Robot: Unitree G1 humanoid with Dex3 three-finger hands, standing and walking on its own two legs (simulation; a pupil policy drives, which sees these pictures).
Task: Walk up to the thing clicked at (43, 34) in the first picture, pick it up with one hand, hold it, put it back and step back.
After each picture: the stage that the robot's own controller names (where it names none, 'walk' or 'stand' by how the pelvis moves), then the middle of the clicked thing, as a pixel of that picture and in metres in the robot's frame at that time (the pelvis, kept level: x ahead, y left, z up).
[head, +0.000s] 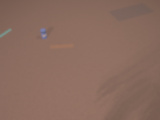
stand; (43, 33) +1.56 +0.45 -0.72
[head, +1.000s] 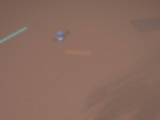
walk; (60, 36) +1.46 +0.18 -0.70
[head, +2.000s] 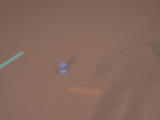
walk; (63, 68) +0.93 +0.13 -0.72
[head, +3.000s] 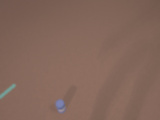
walk; (60, 106) +0.55 +0.19 -0.69
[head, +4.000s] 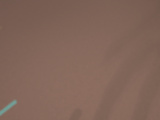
stand; out of the picture +0.35 +0.17 -0.70
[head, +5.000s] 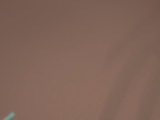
stand; out of the picture +0.32 +0.17 -0.72
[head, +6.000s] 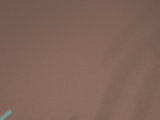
stand; out of the picture +0.32 +0.18 -0.72
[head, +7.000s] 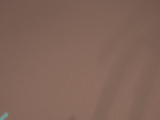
stand; out of the picture +0.31 +0.19 -0.72
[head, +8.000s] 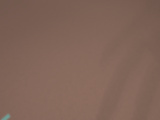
stand; out of the picture +0.30 +0.18 -0.73
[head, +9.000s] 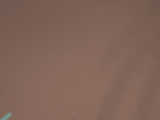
stand; out of the picture +0.31 +0.18 -0.73
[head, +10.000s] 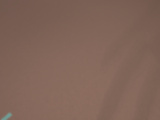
go down; out of the picture +0.31 +0.17 -0.73
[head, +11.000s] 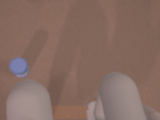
go down; (20, 68) +0.40 +0.20 -0.30
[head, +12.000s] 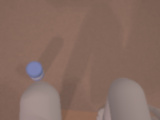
approach; (35, 71) +0.40 +0.19 -0.31
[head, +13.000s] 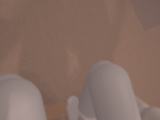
close in; out of the picture +0.39 +0.23 -0.22
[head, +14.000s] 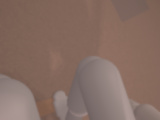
close; out of the picture +0.39 +0.24 -0.22
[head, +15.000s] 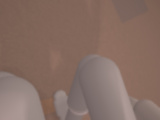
lift; out of the picture +0.38 +0.23 -0.22
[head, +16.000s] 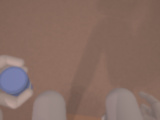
lift; (17, 84) +0.31 +0.21 -0.02
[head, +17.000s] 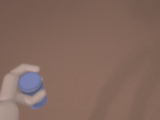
hold; (33, 91) +0.32 +0.17 +0.03
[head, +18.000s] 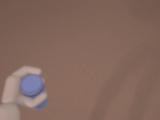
hold; (35, 92) +0.32 +0.17 +0.02
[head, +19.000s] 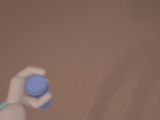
hold; (39, 92) +0.32 +0.15 +0.01
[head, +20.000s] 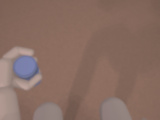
crouch; (29, 72) +0.38 +0.17 -0.06
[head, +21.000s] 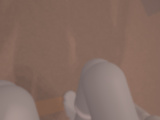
lower; out of the picture +0.41 +0.24 -0.20
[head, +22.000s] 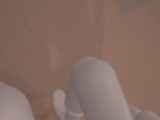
lower; out of the picture +0.42 +0.26 -0.21
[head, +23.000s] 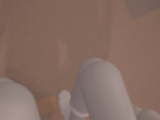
lower; out of the picture +0.40 +0.24 -0.21
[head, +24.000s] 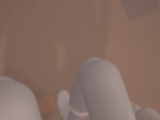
lower; out of the picture +0.41 +0.24 -0.21
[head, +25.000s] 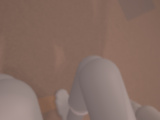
rest; out of the picture +0.39 +0.24 -0.22
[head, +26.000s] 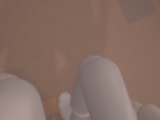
open; out of the picture +0.38 +0.21 -0.21
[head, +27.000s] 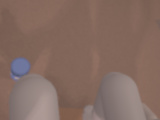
stand; (19, 70) +0.39 +0.19 -0.26
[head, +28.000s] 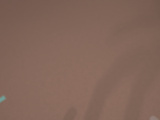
stand; out of the picture +0.32 +0.15 -0.63
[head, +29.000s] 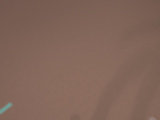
stand; out of the picture +0.33 +0.16 -0.67
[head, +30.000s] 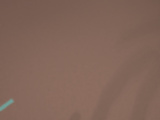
stand; out of the picture +0.33 +0.16 -0.67
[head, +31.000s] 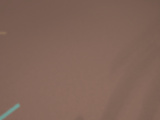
walk; out of the picture +0.34 +0.16 -0.72
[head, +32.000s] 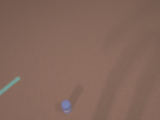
walk; (66, 106) +0.46 +0.15 -0.70
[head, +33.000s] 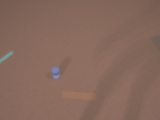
walk; (56, 73) +0.74 +0.21 -0.70
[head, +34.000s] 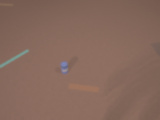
stand; (64, 67) +0.98 +0.18 -0.71
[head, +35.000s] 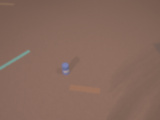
stand; (65, 68) +0.96 +0.16 -0.72
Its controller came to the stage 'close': yes
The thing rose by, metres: 0.73
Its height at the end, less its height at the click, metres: +0.00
